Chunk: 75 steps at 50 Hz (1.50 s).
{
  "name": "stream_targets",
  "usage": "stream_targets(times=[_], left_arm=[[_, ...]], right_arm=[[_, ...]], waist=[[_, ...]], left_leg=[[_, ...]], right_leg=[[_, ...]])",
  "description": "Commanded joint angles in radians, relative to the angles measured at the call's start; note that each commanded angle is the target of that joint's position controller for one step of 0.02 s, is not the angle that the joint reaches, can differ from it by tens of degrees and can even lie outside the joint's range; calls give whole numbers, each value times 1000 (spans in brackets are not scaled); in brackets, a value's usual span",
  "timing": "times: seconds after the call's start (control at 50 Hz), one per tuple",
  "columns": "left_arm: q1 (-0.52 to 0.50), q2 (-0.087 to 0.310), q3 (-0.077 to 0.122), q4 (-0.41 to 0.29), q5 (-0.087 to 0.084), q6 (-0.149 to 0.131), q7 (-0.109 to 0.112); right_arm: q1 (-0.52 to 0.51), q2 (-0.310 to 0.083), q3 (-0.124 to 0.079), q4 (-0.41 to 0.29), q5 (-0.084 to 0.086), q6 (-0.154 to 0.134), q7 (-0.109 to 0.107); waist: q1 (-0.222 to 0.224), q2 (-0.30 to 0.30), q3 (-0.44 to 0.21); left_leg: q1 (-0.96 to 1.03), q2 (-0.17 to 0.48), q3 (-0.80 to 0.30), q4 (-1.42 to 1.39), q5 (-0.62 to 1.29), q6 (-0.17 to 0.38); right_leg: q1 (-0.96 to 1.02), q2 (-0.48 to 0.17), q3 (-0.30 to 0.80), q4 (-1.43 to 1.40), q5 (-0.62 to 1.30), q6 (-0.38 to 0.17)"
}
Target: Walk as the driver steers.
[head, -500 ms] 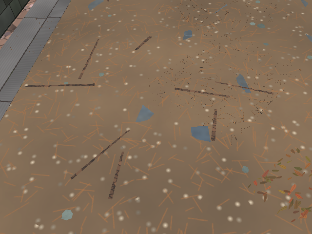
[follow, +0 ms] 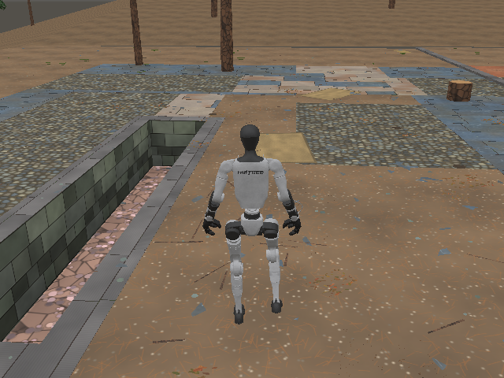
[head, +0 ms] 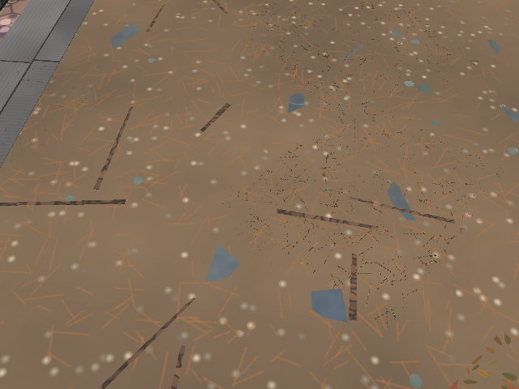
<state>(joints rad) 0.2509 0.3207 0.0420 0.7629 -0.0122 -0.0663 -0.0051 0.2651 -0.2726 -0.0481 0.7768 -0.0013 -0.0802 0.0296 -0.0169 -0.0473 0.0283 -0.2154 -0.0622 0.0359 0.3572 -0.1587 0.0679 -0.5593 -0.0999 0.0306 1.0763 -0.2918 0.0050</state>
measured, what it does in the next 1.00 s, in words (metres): walks ahead, turning left: right foot, then left foot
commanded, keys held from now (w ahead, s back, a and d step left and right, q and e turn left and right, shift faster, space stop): w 0.12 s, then w+q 0.88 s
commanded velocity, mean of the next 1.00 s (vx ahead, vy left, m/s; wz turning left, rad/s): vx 0.50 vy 0.00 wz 0.39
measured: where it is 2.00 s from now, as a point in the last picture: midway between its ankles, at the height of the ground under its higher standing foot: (168, 212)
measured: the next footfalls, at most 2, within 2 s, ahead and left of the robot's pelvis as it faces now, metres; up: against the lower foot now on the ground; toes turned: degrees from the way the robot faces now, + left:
right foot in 0.30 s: +0.35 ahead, -0.16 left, +0.00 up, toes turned +2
left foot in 0.82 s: +0.57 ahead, +0.16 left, +0.00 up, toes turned +23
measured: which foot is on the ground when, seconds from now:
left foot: down 0.00-0.32, up 0.34-0.80, down 0.82-1.00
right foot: up 0.00-0.28, down 0.30-0.82, up 0.84-1.00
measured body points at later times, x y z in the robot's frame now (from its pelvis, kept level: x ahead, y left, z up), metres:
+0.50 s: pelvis +0.28 -0.06 +0.00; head +0.30 -0.06 +0.45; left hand +0.34 +0.23 -0.11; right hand +0.40 -0.33 -0.13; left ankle +0.26 +0.09 -0.66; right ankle +0.31 -0.16 -0.74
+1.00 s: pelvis +0.52 +0.07 +0.00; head +0.55 +0.10 +0.44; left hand +0.55 +0.38 -0.11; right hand +0.73 -0.15 -0.11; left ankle +0.53 +0.14 -0.74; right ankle +0.59 -0.10 -0.66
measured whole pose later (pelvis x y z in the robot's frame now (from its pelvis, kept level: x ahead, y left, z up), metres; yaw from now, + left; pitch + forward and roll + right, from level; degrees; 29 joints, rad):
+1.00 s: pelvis +0.52 +0.07 +0.00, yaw +26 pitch +1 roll -1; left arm 0.14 0.31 0.06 0.77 0.00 -0.11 0.00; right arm 0.28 -0.28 -0.08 0.73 0.01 -0.04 0.02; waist -0.02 -0.03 0.07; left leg -0.28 -0.10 -0.02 0.43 -0.16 0.10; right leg -0.51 -0.09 0.04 1.11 -0.33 0.01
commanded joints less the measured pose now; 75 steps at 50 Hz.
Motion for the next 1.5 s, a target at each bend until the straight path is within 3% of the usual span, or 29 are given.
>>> stream_targets(times=[0.02,0.18,0.28,0.3,0.32,0.34,0.36,0.4,0.44,0.6,0.72,0.76,0.8,0.82,0.84,0.86,0.88,0.9,0.94,1.02,1.14,1.24,1.3,1.32,1.34,1.36,1.38,1.42,1.5], left_arm=[[21,49,13,-60,10,3,6],[-258,27,-1,-144,-1,-25,-24],[-104,102,34,-113,6,-42,-28],[48,153,56,-82,15,-43,-18],[169,247,80,-71,33,-35,-9],[212,204,72,-54,23,-23,-13],[155,133,51,-60,17,-21,-10],[23,70,30,-62,16,-23,-8],[-45,40,26,-54,26,-37,-9],[-39,101,57,5,23,-43,10],[29,150,80,50,-8,-7,15],[18,177,88,51,-19,7,17],[-10,187,91,45,-29,24,21],[3,157,77,38,-16,24,24],[67,23,35,-15,33,8,19],[28,32,22,-38,11,-32,10],[-87,110,41,-67,-32,-59,0],[-110,103,36,-75,-33,-75,-1],[-91,113,48,-50,12,-74,10],[-99,73,43,-59,28,-36,6],[-290,22,18,-108,13,-41,-13],[-326,59,23,-125,4,-54,-36],[-214,92,39,-101,4,-55,-38],[-84,125,56,-63,9,-56,-35],[71,180,68,-42,16,-55,-36],[137,235,85,-14,11,-47,-46],[130,147,61,-17,-22,-43,-51],[31,106,47,-49,0,-30,-40],[10,85,39,-59,5,-25,-22]], right_arm=[[-46,-137,-33,-46,1,-30,-8],[109,-188,-41,43,26,-2,-25],[98,-198,-47,60,23,28,-37],[99,-154,-29,48,9,26,-36],[200,-49,1,22,3,11,-31],[225,-52,5,27,24,-2,-30],[143,-161,-27,18,50,-4,-30],[37,-155,-33,-12,39,7,-36],[68,-111,-37,-1,32,33,-37],[-77,-49,-25,-67,22,52,-12],[-233,-59,-23,-145,22,55,20],[-212,-85,-37,-159,19,59,24],[-22,-146,-75,-119,23,64,18],[159,-219,-115,-66,28,72,3],[181,-345,-139,-58,40,73,-16],[171,-317,-119,-108,31,50,-6],[148,-236,-94,-101,22,30,1],[109,-204,-85,-98,22,19,1],[-17,-138,-61,-124,14,15,-5],[-18,-164,-66,-129,12,11,-28],[70,-169,-65,-86,18,19,-49],[134,-166,-61,-35,13,24,-48],[106,-178,-62,-27,11,33,-48],[96,-165,-54,-33,5,37,-50],[121,-132,-37,-53,-15,37,-54],[230,-64,-19,-59,-3,20,-48],[170,-132,-24,-65,2,2,-42],[-21,-158,-29,-107,15,-25,-33],[-28,-115,-31,-124,-18,-30,-34]], waist=[[34,113,-6],[-61,84,47],[55,111,-51],[122,85,-181],[121,-119,-361],[128,-258,-456],[137,-137,-294],[86,-54,-94],[30,-83,-39],[38,-9,27],[80,7,76],[48,-16,41],[-71,-19,-74],[-150,31,-168],[-68,305,-215],[-76,260,-384],[-112,163,-272],[-82,129,-181],[1,83,-98],[29,77,-58],[-55,123,-6],[-72,144,22],[-4,157,-25],[57,132,-125],[101,19,-276],[54,-268,-349],[82,-181,-302],[88,11,-93],[20,-21,-65]], left_leg=[[15,265,-212,-229,201,195],[124,265,-165,-189,165,140],[183,254,-202,57,374,79],[74,194,-166,269,322,45],[-282,57,-83,647,-10,-29],[-450,8,-150,849,-430,-49],[-534,67,-188,932,-382,-42],[-518,145,-138,880,-233,-42],[-409,188,-143,813,-152,-49],[-429,190,-96,472,164,-66],[-441,164,-19,291,116,-18],[-367,115,31,277,14,17],[-98,25,88,228,-12,71],[198,14,28,193,15,113],[509,270,-465,133,-93,265],[614,397,-890,-51,-296,379],[561,382,-779,-97,-247,316],[440,343,-647,-87,-171,278],[202,267,-472,-100,34,228],[40,220,-360,-148,216,233],[-31,159,-274,-147,82,156],[173,261,-323,-67,141,142],[253,255,-271,72,505,103],[225,203,-216,241,630,78],[50,140,-171,523,419,42],[-335,-29,-104,848,-252,-48],[-482,9,-187,939,-375,-44],[-525,83,-160,898,-229,-37],[-416,131,-135,668,-144,-77]], right_leg=[[-83,-50,24,-86,122,31],[-37,17,3,-514,379,10],[239,73,-24,-620,236,-52],[501,7,22,-571,266,-94],[911,-248,354,-563,189,-217],[979,-339,670,-726,-21,-279],[857,-305,575,-768,-145,-233],[588,-234,337,-830,-38,-191],[436,-182,188,-895,85,-174],[441,-153,-123,-965,322,-176],[609,-204,-204,-916,393,-149],[655,-207,-234,-807,665,-128],[617,-169,-280,-513,905,-91],[442,-126,-292,-247,762,-47],[-3,30,-273,127,-46,26],[-174,139,-6,305,-332,31],[-277,83,52,313,-244,5],[-270,39,47,239,-156,-18],[-130,-22,58,79,-45,-12],[-52,-8,28,-90,61,43],[50,62,4,-486,424,65],[-23,52,10,-565,339,-8],[105,99,-49,-601,220,-79],[293,106,-48,-598,262,-115],[584,-46,164,-564,323,-195],[879,-227,639,-697,94,-350],[896,-230,768,-788,-117,-331],[666,-163,539,-813,0,-274],[498,-71,375,-858,280,-275]])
